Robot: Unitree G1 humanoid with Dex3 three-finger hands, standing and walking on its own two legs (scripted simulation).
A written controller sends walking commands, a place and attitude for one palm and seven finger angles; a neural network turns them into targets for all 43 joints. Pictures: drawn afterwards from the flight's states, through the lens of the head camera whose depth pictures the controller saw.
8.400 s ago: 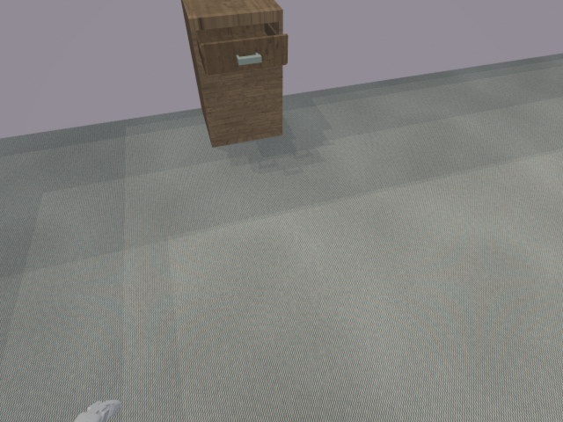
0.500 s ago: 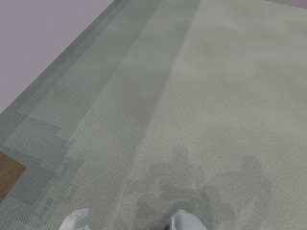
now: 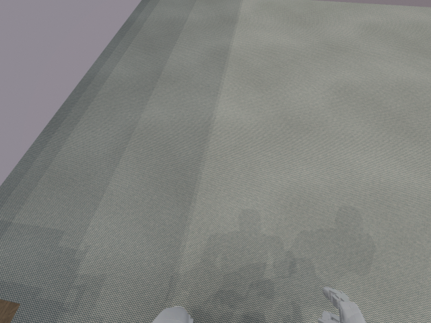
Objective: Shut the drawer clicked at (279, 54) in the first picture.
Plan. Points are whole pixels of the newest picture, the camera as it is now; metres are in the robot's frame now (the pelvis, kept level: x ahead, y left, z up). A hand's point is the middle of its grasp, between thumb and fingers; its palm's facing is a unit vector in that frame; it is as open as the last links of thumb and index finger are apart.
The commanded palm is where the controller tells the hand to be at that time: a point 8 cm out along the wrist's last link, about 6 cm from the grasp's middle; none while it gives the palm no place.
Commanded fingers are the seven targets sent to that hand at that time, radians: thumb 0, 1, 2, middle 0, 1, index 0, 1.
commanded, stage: walk to a spot facing it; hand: left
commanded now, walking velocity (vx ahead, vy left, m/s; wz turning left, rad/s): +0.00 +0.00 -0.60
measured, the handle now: out of the picture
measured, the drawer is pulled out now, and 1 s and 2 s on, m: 0.16 0.16 0.16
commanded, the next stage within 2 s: turn to face it in 0.60 s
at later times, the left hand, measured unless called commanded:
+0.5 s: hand (162, 273) +0.22 +0.16 -0.16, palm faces -0.34 -0.90 -0.25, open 7.4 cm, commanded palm none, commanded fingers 0.00 0.90 0.90 -0.20 -0.30 -0.20 -0.30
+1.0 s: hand (197, 278) +0.22 +0.08 -0.16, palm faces -0.38 -0.91 -0.19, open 7.3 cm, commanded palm none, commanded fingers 0.00 0.90 0.90 -0.20 -0.30 -0.20 -0.30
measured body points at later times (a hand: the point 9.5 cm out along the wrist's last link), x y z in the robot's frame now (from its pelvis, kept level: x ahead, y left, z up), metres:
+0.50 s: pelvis +0.05 +0.00 -0.01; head +0.10 -0.03 +0.44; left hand +0.24 +0.21 -0.14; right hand -0.02 -0.25 -0.16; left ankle +0.03 +0.14 -0.74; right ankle +0.03 -0.11 -0.73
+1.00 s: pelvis +0.07 -0.05 +0.00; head +0.08 -0.06 +0.45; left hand +0.24 +0.12 -0.14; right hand +0.01 -0.28 -0.16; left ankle +0.12 +0.07 -0.72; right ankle +0.04 -0.11 -0.74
